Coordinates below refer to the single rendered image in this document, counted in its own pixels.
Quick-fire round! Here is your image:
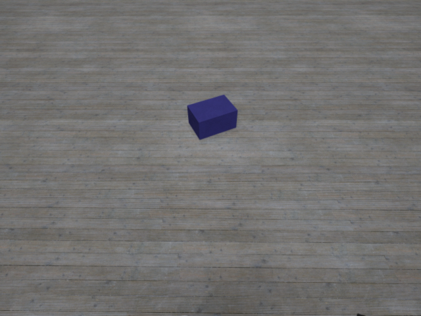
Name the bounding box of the carton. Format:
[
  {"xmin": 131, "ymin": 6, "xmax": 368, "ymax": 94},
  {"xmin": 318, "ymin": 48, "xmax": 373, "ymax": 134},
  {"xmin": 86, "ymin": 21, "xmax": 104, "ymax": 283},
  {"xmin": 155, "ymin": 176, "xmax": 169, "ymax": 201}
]
[{"xmin": 187, "ymin": 95, "xmax": 237, "ymax": 140}]

